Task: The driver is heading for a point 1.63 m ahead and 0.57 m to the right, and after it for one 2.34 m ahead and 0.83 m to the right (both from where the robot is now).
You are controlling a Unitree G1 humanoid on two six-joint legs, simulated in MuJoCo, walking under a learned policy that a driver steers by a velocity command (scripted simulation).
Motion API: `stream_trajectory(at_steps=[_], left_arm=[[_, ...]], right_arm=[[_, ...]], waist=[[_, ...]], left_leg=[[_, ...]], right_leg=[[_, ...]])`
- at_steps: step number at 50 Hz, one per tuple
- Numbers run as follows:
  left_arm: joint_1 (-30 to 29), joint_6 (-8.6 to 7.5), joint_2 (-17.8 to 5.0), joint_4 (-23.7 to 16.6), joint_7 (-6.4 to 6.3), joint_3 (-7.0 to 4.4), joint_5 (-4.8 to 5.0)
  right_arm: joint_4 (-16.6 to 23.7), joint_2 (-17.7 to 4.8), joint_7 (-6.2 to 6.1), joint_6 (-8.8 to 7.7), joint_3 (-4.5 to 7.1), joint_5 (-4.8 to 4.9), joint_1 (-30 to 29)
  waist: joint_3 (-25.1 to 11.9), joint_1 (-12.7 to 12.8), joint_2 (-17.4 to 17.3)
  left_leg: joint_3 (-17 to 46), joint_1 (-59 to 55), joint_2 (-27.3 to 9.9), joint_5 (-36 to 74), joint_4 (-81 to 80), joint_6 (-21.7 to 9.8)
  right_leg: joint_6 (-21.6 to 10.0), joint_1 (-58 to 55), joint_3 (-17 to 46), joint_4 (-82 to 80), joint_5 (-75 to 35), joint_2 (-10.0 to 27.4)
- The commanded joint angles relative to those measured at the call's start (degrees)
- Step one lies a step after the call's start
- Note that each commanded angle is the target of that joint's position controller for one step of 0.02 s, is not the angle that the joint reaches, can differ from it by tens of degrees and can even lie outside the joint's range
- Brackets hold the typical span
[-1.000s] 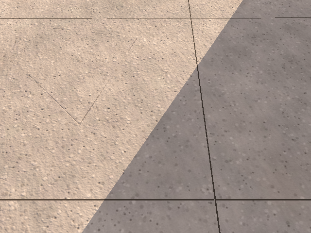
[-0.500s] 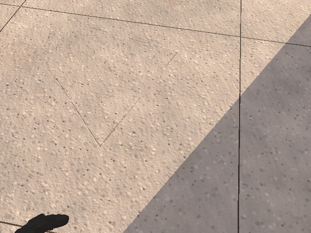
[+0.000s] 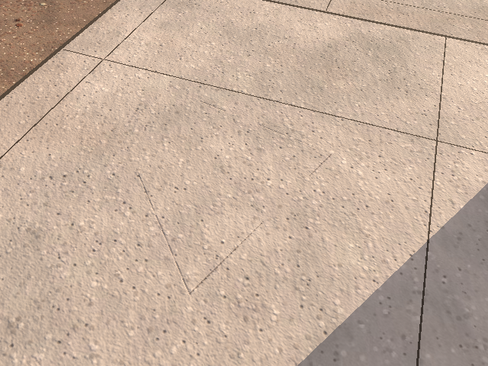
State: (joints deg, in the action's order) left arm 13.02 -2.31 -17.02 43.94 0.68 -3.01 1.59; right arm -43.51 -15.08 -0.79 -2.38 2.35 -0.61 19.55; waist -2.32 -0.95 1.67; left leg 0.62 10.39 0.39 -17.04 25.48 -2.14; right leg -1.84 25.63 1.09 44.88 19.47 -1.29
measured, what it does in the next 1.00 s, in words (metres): walks ahead, turning right: right foot, then left foot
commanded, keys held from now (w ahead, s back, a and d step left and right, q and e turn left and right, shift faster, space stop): w+e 0.08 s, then e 0.64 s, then w+e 0.16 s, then w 0.12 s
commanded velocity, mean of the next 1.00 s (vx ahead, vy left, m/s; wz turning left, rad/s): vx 0.19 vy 0.00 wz -0.45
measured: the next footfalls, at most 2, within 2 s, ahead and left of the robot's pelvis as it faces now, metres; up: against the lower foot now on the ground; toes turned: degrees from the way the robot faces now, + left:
right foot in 0.30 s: +0.27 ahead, -0.16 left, +0.00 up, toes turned -10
left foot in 0.74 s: +0.34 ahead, +0.05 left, +0.00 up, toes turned -30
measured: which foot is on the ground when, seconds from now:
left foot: down 0.00-0.32, up 0.34-0.72, down 0.74-1.00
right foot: up 0.00-0.28, down 0.30-0.74, up 0.76-1.00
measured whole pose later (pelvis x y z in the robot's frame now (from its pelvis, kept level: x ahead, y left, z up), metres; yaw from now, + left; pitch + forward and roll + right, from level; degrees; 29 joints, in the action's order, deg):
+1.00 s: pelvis +0.25 -0.05 +0.01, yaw -32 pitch +2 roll -1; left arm 12.1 1.1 -18.4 38.3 0.5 -5.2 0.8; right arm -39.5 -15.2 -2.2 -2.7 3.1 -0.6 18.6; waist -1.9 -2.6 1.5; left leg -1.7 10.8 -2.8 -12.7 21.4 -0.1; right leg 2.6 33.2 2.8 57.8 14.2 0.0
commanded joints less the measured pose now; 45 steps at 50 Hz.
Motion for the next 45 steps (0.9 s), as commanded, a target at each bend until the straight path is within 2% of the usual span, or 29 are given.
stream_trajectory(at_steps=[1, 5, 8, 10, 12, 13, 14, 15, 16, 17, 18, 19, 20, 21, 22, 24, 26, 28, 31, 34, 36, 37, 38, 39, 40, 41, 42, 43, 45], left_arm=[[-6.88, -2.48, -5.84, -5.56, 0.68, -1.54, -0.09], [-8.07, -1.61, -2.77, -5.53, 1.63, -0.79, -0.37], [-12.03, -1.22, -0.52, -7.78, 2.38, 0.29, -0.96], [-13.35, -1.05, -1.50, -9.34, 3.16, 0.04, -0.86], [-11.30, -0.86, -3.56, -9.82, 3.75, -0.80, -0.93], [-8.06, -0.82, -4.92, -9.26, 3.82, -1.50, -1.25], [-1.97, -0.81, -6.69, -7.65, 3.61, -2.63, -1.45], [3.54, -0.63, -9.47, -6.35, 2.66, -3.98, -1.46], [8.03, -0.02, -14.83, -6.21, 1.01, -4.91, -1.53], [5.72, -0.16, -17.05, -8.67, 1.04, -4.59, -2.31], [3.90, 0.32, -12.82, -9.86, 1.15, -4.01, -1.79], [0.68, 0.41, -10.11, -9.91, 0.99, -3.21, -1.34], [-1.81, 0.68, -8.75, -9.79, 0.69, -2.84, -0.79], [-3.95, 1.02, -7.82, -10.20, 0.32, -2.57, -0.70], [-5.37, 1.34, -8.19, -10.62, 0.15, -2.63, -1.53], [-6.73, 1.44, -8.64, -10.77, -0.15, -3.02, -2.26], [-6.36, 1.63, -9.34, -10.53, -0.75, -3.39, -1.92], [-6.75, 2.41, -9.66, -10.73, -1.47, -3.60, -1.35], [-7.10, 3.59, -9.64, -10.99, -2.09, -3.68, -1.17], [-5.92, 4.31, -9.49, -10.89, -2.01, -3.76, -1.07], [-6.50, 4.81, -8.95, -11.08, -2.05, -3.55, -0.47], [-5.36, 4.99, -7.66, -10.91, -2.16, -3.12, -0.15], [-2.86, 4.94, -4.02, -10.87, -1.98, -2.12, -0.52], [-4.83, 4.04, -5.05, -13.31, -1.73, -2.64, 0.05], [-5.15, 3.33, -9.39, -12.65, -1.77, -3.83, -0.81], [-4.59, 3.31, -10.31, -11.71, -1.57, -4.42, -0.71], [-2.71, 3.65, -9.25, -10.26, -1.57, -4.35, -1.01], [-2.34, 3.71, -8.23, -10.08, -1.28, -4.15, -1.20], [-3.69, 3.28, -5.37, -10.56, -0.62, -3.26, -0.87]], right_arm=[[2.28, -8.57, -0.41, -2.21, 2.49, 0.64, 2.14], [2.01, -7.81, -0.45, -2.41, 2.22, -0.31, 1.08], [1.24, -9.27, -0.78, -1.69, 2.54, 0.02, 0.89], [0.45, -11.07, -1.06, -1.09, 3.04, 0.66, 2.02], [0.70, -12.10, -1.48, -0.59, 3.47, 1.39, 0.61], [1.07, -12.50, -1.80, -0.35, 3.69, 1.79, -0.39], [1.53, -12.36, -2.09, -0.07, 3.71, 1.99, -1.33], [1.82, -11.18, -2.15, -0.26, 3.28, 1.64, -0.13], [3.69, -6.72, -1.77, -0.86, 1.78, -1.10, 2.43], [4.74, -4.27, -0.82, -1.60, 0.31, -0.83, 8.72], [3.64, -10.31, -0.18, -1.74, 1.83, 0.59, 4.80], [5.33, -10.65, -0.23, -1.49, 1.93, 1.78, -0.38], [5.18, -9.73, -1.08, -0.93, 1.84, 1.14, -2.18], [5.52, -10.32, -1.89, -0.10, 2.20, 0.27, -3.03], [5.53, -10.11, -2.00, 0.67, 2.29, 0.04, -2.21], [5.36, -8.02, -2.20, 1.17, 1.82, -0.44, -0.70], [5.70, -7.22, -2.51, 1.29, 1.55, -0.68, -1.71], [6.23, -6.99, -2.39, 1.52, 1.41, -0.56, -3.51], [7.48, -6.83, -1.82, 1.44, 1.40, -0.10, -6.75], [8.22, -7.16, -1.13, 0.50, 1.68, 0.38, -7.96], [7.77, -7.12, -0.69, -0.19, 2.13, 0.66, -5.84], [7.31, -8.44, -0.70, -0.38, 2.73, 0.52, -3.76], [7.77, -12.26, -1.12, 0.01, 3.60, -0.51, -1.92], [6.93, -15.76, -0.79, 0.61, 4.73, -2.30, -2.43], [8.86, -12.96, -0.84, 0.17, 4.07, -2.36, -5.49], [9.27, -10.79, -1.34, 0.01, 3.57, -1.25, -7.18], [9.72, -9.72, -1.77, -0.11, 3.25, -0.26, -7.91], [9.40, -9.13, -2.14, -0.22, 3.05, 0.38, -7.44], [8.77, -8.66, -2.34, -0.63, 2.81, 0.00, -4.68]], waist=[[7.51, -2.25, -8.93], [6.57, -2.32, -7.66], [7.48, -3.57, -8.15], [6.85, -3.76, -8.73], [4.98, -1.92, -9.35], [2.89, -0.03, -9.51], [-0.36, 3.22, -8.38], [-3.83, 5.93, -5.56], [-10.61, 5.43, 7.72], [-22.84, 1.61, 15.49], [-23.25, 5.34, 5.69], [-14.80, 4.54, 3.82], [-8.42, 2.86, -0.99], [-5.30, 1.57, -0.51], [-3.69, -0.11, 1.35], [-3.57, -1.35, 3.33], [-4.93, -1.02, 3.32], [-5.90, -0.38, 3.46], [-4.49, 0.72, 5.24], [-4.16, 1.68, 6.58], [-4.10, -0.07, 6.84], [-4.95, -0.88, 5.25], [-6.88, -0.05, -4.89], [-2.12, 0.49, -20.69], [0.41, 0.36, -15.78], [1.09, 0.96, -13.06], [0.82, 1.27, -11.02], [1.40, 0.66, -10.63], [2.20, -0.85, -9.82]], left_leg=[[20.75, -16.36, -17.85, -8.50, -17.14, -9.23], [5.06, -10.68, -13.55, 12.13, -17.38, -6.92], [-3.11, -3.84, -11.37, 24.57, -14.93, -5.51], [-4.10, -4.58, -12.66, 29.67, -11.92, -5.08], [-4.62, -6.97, -13.82, 38.22, -6.62, -3.99], [-5.06, -7.67, -13.74, 44.31, -1.91, -3.11], [-6.39, -6.96, -12.44, 47.71, 6.07, -1.72], [-7.88, -2.12, -9.64, 43.29, 17.21, 0.80], [-8.68, 12.64, -4.67, 8.62, 37.76, 4.46], [0.55, 25.62, 4.92, -24.10, 55.70, 6.86], [7.37, 26.45, 0.68, -19.52, 57.86, 6.00], [5.55, 29.24, -0.99, -14.94, 55.61, 4.88], [4.73, 29.14, -3.14, -11.19, 50.90, 4.91], [4.87, 26.56, -4.27, -8.77, 46.43, 5.01], [4.51, 22.24, -4.17, -7.33, 44.09, 5.06], [3.33, 18.75, -2.92, -6.24, 38.48, 5.83], [3.59, 18.47, -2.08, -4.69, 33.24, 6.70], [4.40, 17.89, -1.66, -1.38, 28.93, 7.10], [4.93, 16.18, -0.57, 0.92, 22.57, 7.10], [4.93, 13.45, 0.61, -0.54, 15.29, 6.32], [4.03, 7.66, 1.16, 3.48, 4.06, 4.87], [5.01, 1.35, -1.50, 5.78, -2.23, 3.31], [16.28, -6.21, -14.32, -0.38, -6.41, -1.49], [31.90, -3.81, -21.78, -10.21, -12.51, -8.91], [31.96, -2.12, -21.95, -16.48, -13.31, -9.85], [27.16, -1.95, -19.48, -16.67, -13.00, -7.80], [22.98, -3.55, -16.99, -15.14, -12.56, -6.08], [20.28, -4.38, -16.41, -13.08, -12.66, -5.74], [15.03, -3.66, -14.61, -10.93, -14.27, -5.54]], right_leg=[[0.03, 28.38, 5.44, 8.75, -3.38, 4.09], [2.92, 20.09, 2.76, 4.59, -14.28, 3.54], [3.52, 9.66, -1.94, -4.90, -19.85, 3.15], [2.61, 6.50, -3.35, -7.80, -19.57, 2.40], [0.73, 3.77, -3.96, -9.82, -16.58, 1.32], [-0.38, 0.07, -4.89, -10.83, -14.95, -0.08], [-1.85, -7.08, -5.72, -13.62, -16.64, -2.05], [-3.87, -17.05, -4.09, -16.52, -23.08, -2.53], [-9.28, -33.18, 13.12, -14.06, -47.11, 10.72], [-23.16, -45.03, 40.43, -18.75, -48.61, 25.04], [-20.88, -40.25, 34.89, -21.69, -37.08, 21.43], [-17.76, -33.10, 27.70, -22.70, -28.86, 18.06], [-14.90, -24.41, 23.40, -24.40, -23.81, 14.99], [-13.79, -17.04, 21.11, -25.81, -21.99, 13.21], [-13.43, -10.48, 19.53, -27.28, -21.28, 11.54], [-13.80, -5.39, 17.47, -27.69, -25.15, 9.88], [-13.80, -5.38, 17.72, -26.90, -25.88, 9.57], [-12.66, -5.30, 18.89, -26.71, -17.83, 8.75], [-11.09, -3.94, 21.58, -27.09, -6.40, 7.41], [-10.31, -6.39, 25.17, -25.03, -7.08, 7.46], [-8.39, -7.17, 26.54, -21.89, -9.39, 6.23], [-6.03, -4.26, 25.21, -19.38, -1.69, 3.74], [-2.17, 3.17, 17.92, -6.83, 12.72, -1.59], [-0.39, 15.56, 6.98, 4.48, 14.27, -7.99], [0.62, 17.64, 8.61, 12.49, 9.28, -2.78], [1.41, 18.33, 7.23, 15.66, 5.16, -2.03], [2.83, 18.64, 5.86, 18.74, 2.48, -1.22], [3.84, 20.08, 4.87, 21.82, -0.04, -0.39], [4.71, 19.49, 2.50, 22.82, -3.33, 0.78]])
Velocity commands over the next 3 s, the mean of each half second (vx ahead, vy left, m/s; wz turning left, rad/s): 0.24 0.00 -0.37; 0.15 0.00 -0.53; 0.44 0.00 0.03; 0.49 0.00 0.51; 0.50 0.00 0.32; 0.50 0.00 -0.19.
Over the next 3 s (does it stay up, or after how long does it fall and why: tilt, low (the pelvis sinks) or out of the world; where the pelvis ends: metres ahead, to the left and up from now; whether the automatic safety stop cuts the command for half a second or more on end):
stays up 1.17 -0.36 0.00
